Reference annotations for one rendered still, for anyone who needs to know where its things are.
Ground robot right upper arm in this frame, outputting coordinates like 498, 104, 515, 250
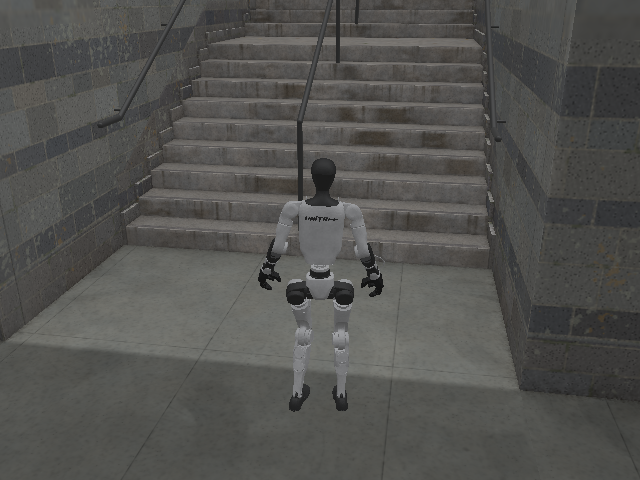
343, 202, 370, 259

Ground robot left thigh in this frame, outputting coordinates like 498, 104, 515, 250
286, 279, 314, 346

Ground robot left upper arm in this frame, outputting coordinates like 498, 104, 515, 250
271, 201, 302, 254

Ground robot right hand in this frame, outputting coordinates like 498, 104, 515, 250
361, 273, 384, 297

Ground robot left hand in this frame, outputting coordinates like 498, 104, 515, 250
258, 269, 281, 290

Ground robot torso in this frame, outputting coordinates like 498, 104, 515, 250
298, 196, 345, 300

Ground robot right forearm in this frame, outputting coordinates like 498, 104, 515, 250
360, 243, 380, 280

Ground robot left forearm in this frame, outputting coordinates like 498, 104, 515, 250
261, 238, 281, 275

